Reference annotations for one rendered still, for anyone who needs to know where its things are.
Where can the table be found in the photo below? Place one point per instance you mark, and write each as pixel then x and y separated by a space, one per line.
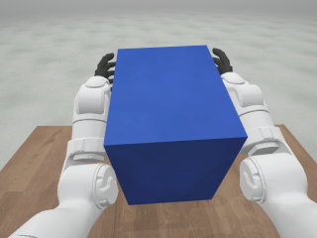
pixel 29 183

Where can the right robot upper arm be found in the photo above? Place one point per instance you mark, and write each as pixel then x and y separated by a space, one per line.
pixel 278 184

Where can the left robot forearm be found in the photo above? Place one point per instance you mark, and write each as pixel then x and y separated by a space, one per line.
pixel 89 120

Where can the robot left hand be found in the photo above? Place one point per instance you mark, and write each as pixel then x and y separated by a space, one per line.
pixel 103 66

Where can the robot right hand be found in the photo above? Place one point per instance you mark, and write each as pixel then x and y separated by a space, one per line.
pixel 223 62

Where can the left robot upper arm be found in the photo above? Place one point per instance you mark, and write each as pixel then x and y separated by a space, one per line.
pixel 84 191

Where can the carton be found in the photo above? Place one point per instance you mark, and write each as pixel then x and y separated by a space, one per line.
pixel 172 130

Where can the right robot forearm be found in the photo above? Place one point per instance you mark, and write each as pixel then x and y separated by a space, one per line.
pixel 263 137

